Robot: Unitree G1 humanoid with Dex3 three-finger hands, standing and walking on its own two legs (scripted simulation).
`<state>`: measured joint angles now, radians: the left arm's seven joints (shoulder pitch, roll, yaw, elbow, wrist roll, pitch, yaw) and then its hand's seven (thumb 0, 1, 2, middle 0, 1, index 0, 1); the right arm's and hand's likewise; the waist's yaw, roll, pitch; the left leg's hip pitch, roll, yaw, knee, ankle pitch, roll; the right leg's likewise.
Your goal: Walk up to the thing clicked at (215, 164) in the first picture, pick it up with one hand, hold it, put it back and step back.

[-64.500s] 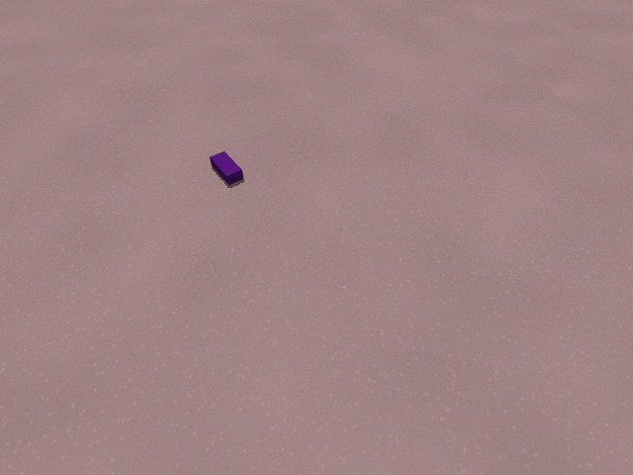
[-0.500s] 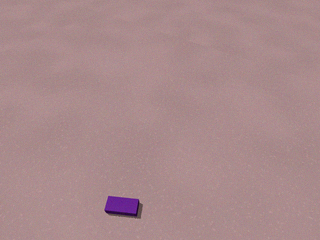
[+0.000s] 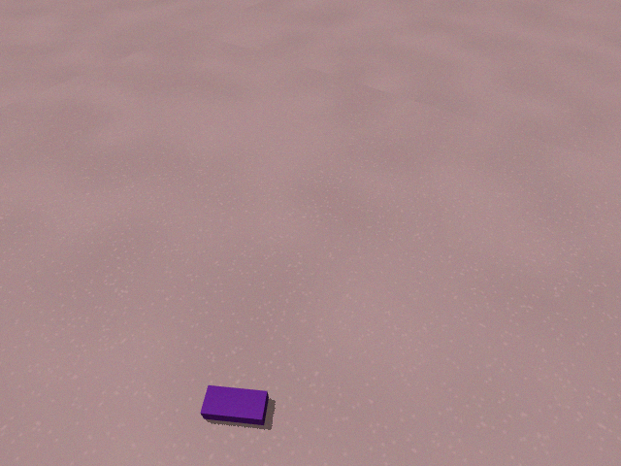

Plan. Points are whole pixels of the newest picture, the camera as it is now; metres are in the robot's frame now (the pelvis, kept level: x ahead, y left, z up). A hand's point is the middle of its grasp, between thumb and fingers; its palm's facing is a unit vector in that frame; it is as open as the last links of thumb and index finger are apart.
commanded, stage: stand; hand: left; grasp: from above
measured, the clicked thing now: (235, 405) +0.44 +0.27 -0.75
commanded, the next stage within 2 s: step back in 0.12 s
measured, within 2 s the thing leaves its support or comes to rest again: neither
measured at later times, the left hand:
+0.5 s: hand out of the picture +0.09 +0.30 -0.18, palm faces -0.02 -0.93 -0.37, open 7.4 cm
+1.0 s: hand out of the picture -0.05 +0.27 -0.15, palm faces -0.06 -0.91 -0.41, open 7.4 cm
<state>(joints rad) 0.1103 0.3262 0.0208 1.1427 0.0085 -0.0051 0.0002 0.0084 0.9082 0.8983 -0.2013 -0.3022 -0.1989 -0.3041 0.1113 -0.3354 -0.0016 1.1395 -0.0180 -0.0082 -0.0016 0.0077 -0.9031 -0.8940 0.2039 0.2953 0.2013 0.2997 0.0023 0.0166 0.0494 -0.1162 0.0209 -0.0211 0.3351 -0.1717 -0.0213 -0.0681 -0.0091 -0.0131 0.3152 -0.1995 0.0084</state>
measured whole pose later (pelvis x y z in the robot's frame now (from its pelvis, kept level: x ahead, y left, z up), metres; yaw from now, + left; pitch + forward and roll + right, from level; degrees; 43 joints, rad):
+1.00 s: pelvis -0.16 +0.01 -0.02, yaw -4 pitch -1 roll +1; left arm 0.16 0.34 0.07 0.83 0.03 0.04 0.01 0.01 0.91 0.90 -0.20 -0.30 -0.20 -0.30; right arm 0.17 -0.41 -0.04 0.87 0.00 0.05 -0.02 0.01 -0.90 -0.89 0.20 0.30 0.20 0.30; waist 0.01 0.03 0.15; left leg -0.45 -0.12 -0.13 1.13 -0.50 -0.01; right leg -0.30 0.00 0.04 0.61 -0.28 -0.02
